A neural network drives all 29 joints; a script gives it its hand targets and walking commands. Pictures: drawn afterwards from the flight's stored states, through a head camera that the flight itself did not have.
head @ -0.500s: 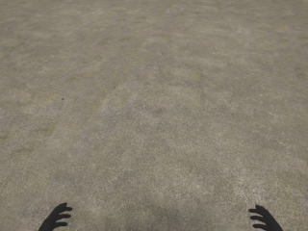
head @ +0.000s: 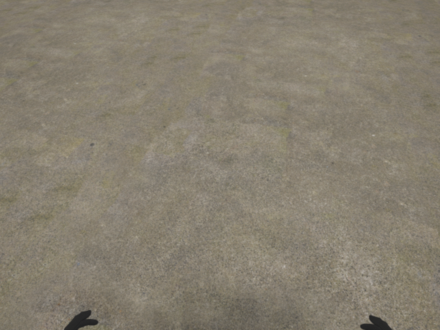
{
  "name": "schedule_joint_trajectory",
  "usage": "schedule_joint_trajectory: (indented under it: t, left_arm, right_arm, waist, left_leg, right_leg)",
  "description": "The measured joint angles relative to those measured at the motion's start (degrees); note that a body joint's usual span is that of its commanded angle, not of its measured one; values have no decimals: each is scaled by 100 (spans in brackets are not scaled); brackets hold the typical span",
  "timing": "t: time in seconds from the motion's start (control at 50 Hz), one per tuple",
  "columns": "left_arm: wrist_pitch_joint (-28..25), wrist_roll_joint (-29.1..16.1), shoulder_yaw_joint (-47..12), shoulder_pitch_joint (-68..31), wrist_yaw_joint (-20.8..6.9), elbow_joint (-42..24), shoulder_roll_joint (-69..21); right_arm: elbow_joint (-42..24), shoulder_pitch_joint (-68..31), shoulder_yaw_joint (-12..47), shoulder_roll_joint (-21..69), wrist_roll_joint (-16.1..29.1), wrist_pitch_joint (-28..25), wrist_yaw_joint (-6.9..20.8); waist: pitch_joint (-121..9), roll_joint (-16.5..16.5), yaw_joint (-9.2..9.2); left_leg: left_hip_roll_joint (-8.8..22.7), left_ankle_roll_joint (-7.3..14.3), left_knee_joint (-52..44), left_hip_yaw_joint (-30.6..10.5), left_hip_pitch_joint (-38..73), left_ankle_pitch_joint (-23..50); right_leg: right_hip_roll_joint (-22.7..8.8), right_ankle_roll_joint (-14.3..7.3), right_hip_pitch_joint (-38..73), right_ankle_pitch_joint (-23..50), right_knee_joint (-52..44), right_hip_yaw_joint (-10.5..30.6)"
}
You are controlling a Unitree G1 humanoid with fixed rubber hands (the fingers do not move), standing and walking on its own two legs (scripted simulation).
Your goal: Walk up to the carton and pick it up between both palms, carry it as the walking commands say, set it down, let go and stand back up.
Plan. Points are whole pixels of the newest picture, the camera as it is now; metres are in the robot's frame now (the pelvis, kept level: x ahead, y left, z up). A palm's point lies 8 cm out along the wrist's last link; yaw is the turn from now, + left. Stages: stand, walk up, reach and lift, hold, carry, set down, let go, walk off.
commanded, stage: stand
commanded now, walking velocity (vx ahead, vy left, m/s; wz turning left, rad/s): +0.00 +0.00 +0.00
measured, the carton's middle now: out of the picture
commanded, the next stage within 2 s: walk up in 0.50 s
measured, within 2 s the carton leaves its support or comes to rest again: neither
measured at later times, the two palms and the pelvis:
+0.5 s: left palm out of the picture +0.10 +0.30 -0.10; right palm out of the picture +0.08 -0.31 -0.10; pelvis +0.00 +0.00 +0.01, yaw -1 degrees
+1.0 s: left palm out of the picture +0.08 +0.25 -0.13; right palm out of the picture +0.05 -0.30 -0.13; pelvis -0.02 -0.01 +0.00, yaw -10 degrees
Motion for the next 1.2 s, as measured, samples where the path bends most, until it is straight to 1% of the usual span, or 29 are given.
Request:
schedule_joint_trajectory:
  t: [0.2,0.28,0.46,0.56,0.72,0.74,0.78,0.8,0.84,0.86,0.88,0.92,0.94,0.98,1.02,1.06,1.1,1.12,1.14,1.16,1.18,1.2]
  left_arm:
    - [-30,-42,-53,-171,10,256,-14]
    - [1,-30,-46,-200,39,351,-7]
    - [32,-43,-17,-179,45,512,62]
    - [53,-21,-5,-200,46,572,62]
    - [70,-5,31,-225,36,590,40]
    - [143,26,124,-229,-2,536,41]
    - [216,72,248,-212,-40,437,24]
    - [236,85,282,-186,-44,385,7]
    - [263,91,310,-81,-58,245,-16]
    - [271,96,320,-20,-65,180,-62]
    - [286,103,326,26,-66,129,-158]
    - [315,95,299,113,-55,27,-377]
    - [327,82,297,154,-34,-1,-467]
    - [359,68,289,190,27,-4,-591]
    - [392,69,306,193,57,-35,-657]
    - [407,71,330,211,82,-88,-674]
    - [419,54,350,235,87,-119,-664]
    - [423,49,365,250,93,-139,-643]
    - [430,59,400,227,102,-159,-597]
    - [448,82,434,182,113,-185,-578]
    - [467,104,473,151,128,-230,-591]
    - [492,111,506,123,132,-275,-613]
  right_arm:
    - [371,-106,12,13,4,19,-5]
    - [448,-134,11,-11,3,38,10]
    - [690,-102,9,-25,15,57,16]
    - [740,-149,-4,-20,6,53,-3]
    - [767,-213,4,54,-9,67,-14]
    - [717,-180,-56,92,-44,126,-62]
    - [606,-179,-174,157,-112,267,-145]
    - [542,-193,-204,179,-125,322,-166]
    - [386,-236,-235,227,-141,398,-187]
    - [301,-263,-250,237,-141,425,-193]
    - [226,-299,-267,226,-145,451,-200]
    - [100,-362,-286,232,-160,497,-217]
    - [65,-387,-273,271,-152,494,-222]
    - [29,-368,-229,393,-119,436,-202]
    - [23,-277,-187,527,-80,393,-176]
    - [-14,-174,-145,652,-42,395,-177]
    - [-101,-56,-109,731,-23,367,-188]
    - [-151,6,-94,754,-17,334,-195]
    - [-144,38,-85,806,-16,309,-201]
    - [-124,82,-77,843,-27,308,-200]
    - [-104,134,-69,853,-34,327,-185]
    - [-80,188,-66,846,-38,348,-168]
  waist:
    - [-18,-38,-7]
    - [18,-37,-41]
    - [7,-76,-42]
    - [32,-50,-62]
    - [-39,-53,-43]
    - [-50,-65,-34]
    - [26,-61,45]
    - [73,-49,78]
    - [157,-79,144]
    - [192,-47,157]
    - [231,54,151]
    - [284,195,162]
    - [299,189,192]
    - [295,115,209]
    - [257,1,191]
    - [209,-137,180]
    - [140,-234,125]
    - [105,-268,51]
    - [119,-376,-44]
    - [149,-445,-89]
    - [158,-450,-102]
    - [151,-416,-119]
  left_leg:
    - [32,-26,-483,43,300,231]
    - [48,-31,-576,48,349,286]
    - [50,-35,-785,77,451,386]
    - [50,-29,-815,80,476,399]
    - [40,-22,-842,69,482,410]
    - [54,-25,-758,63,428,370]
    - [125,-48,-550,150,357,255]
    - [172,-68,-386,205,289,171]
    - [239,-123,67,365,91,-72]
    - [302,-135,356,414,-55,-225]
    - [368,-115,711,363,-247,-464]
    - [316,-125,1661,91,-730,-1118]
    - [256,-135,2002,5,-909,-1252]
    - [178,-185,2223,-104,-1101,-1320]
    - [144,-228,2069,-139,-1123,-1228]
    - [95,-259,1625,-141,-954,-1191]
    - [41,-251,955,-139,-651,-952]
    - [28,-189,488,-116,-448,-637]
    - [-35,-58,286,-71,-372,-195]
    - [-68,42,268,-21,-322,-97]
    - [-48,110,236,35,-253,-112]
    - [-2,155,160,82,-163,-133]
  right_leg:
    - [32,-8,270,242,-464,40]
    - [48,-10,336,321,-598,45]
    - [51,-9,411,412,-773,72]
    - [50,-2,446,442,-825,75]
    - [38,0,419,359,-756,56]
    - [41,1,287,202,-459,25]
    - [70,-31,-33,100,227,21]
    - [79,-54,-144,15,369,17]
    - [64,-132,-257,328,315,105]
    - [119,-138,-309,132,368,159]
    - [214,-140,-391,-20,435,175]
    - [353,-122,-554,35,415,249]
    - [393,-107,-617,150,342,341]
    - [434,-99,-690,333,153,492]
    - [442,-74,-740,467,-13,587]
    - [457,-33,-798,572,-111,719]
    - [494,30,-859,653,-162,851]
    - [514,69,-919,649,-93,894]
    - [474,72,-1009,451,146,915]
    - [433,28,-1144,-75,614,816]
    - [397,32,-1315,-567,1225,621]
    - [356,47,-1466,-857,1861,420]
